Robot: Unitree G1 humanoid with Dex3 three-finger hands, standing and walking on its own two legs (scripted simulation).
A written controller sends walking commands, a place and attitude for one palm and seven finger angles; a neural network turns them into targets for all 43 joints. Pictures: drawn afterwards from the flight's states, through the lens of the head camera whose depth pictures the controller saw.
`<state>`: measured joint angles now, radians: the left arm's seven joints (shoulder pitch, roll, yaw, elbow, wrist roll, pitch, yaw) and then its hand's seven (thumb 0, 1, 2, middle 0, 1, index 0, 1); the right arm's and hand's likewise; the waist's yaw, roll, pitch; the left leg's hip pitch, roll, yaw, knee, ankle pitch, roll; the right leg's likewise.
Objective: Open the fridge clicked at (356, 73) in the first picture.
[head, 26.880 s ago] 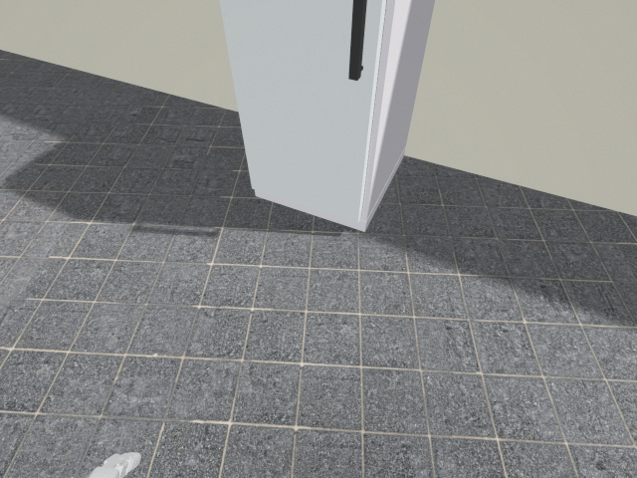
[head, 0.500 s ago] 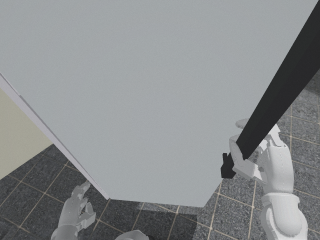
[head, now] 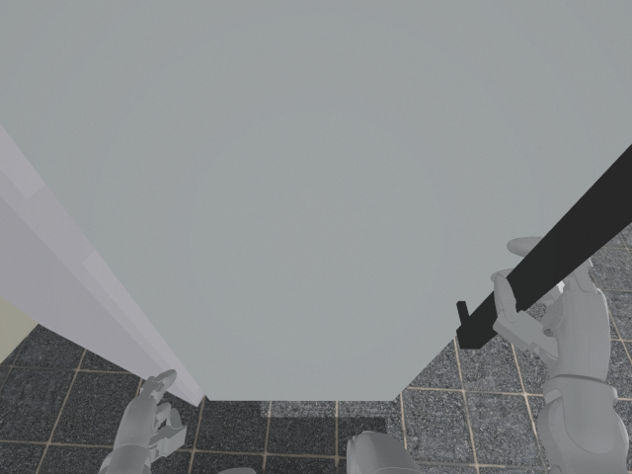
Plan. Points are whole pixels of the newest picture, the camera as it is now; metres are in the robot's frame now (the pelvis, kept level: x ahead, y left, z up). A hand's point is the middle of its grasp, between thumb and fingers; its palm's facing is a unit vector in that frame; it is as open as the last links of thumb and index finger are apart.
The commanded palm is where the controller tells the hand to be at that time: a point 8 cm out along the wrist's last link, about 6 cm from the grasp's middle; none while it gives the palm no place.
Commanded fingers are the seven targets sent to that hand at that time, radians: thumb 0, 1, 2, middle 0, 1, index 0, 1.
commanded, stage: stop walking and hold the door back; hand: right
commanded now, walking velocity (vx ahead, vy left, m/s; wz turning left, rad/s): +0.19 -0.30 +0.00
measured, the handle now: (559, 223) +0.33 -0.19 +0.20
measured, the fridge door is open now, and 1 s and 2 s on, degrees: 66 66 64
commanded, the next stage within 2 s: loosen the grip on the handle in 1.06 s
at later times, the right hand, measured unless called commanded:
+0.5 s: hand (512, 308) +0.28 -0.17 +0.12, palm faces +0.07 +0.99 -0.10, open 6.3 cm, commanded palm +0.26 -0.21 +0.12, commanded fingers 0.00 -0.90 -0.90 0.45 1.40 0.45 1.40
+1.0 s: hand (507, 305) +0.28 -0.16 +0.12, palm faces +0.15 +0.98 -0.12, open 6.3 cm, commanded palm +0.27 -0.21 +0.12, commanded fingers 0.00 -0.90 -0.90 0.45 1.40 0.45 1.40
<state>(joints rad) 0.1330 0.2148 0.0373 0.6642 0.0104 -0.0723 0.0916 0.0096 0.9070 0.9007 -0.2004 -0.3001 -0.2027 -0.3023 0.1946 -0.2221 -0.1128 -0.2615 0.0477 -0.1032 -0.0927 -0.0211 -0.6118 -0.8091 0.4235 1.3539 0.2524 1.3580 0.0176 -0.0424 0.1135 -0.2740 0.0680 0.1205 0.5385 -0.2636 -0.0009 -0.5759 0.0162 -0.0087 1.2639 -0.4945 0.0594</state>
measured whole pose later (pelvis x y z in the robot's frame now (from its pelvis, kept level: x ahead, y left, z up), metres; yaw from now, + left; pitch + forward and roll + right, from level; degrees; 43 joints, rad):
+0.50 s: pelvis -0.08 -0.03 +0.01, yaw -6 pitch -1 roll +4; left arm 0.21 0.13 -0.06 0.67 -0.01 -0.04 0.05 0.01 0.91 0.90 -0.20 -0.30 -0.20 -0.30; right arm -0.37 -0.18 0.08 0.27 0.04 -0.09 -0.09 0.05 -0.63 -0.79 0.46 1.40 0.36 1.40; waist -0.01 -0.01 0.10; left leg -0.41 0.00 0.06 0.83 -0.36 -0.02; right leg -0.18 -0.02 -0.02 0.42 -0.24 -0.07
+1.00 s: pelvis -0.09 +0.00 +0.00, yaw -4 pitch -1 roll +1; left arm 0.17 0.25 0.00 0.67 -0.02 -0.06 0.09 0.01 0.91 0.90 -0.20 -0.30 -0.20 -0.30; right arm -0.42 -0.21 -0.03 0.43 0.06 -0.13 -0.09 0.03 -0.66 -0.81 0.46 1.40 0.30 1.40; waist 0.00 0.01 0.06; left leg -0.24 0.01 0.04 0.46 -0.21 0.00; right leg -0.23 0.00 -0.05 0.51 -0.26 -0.03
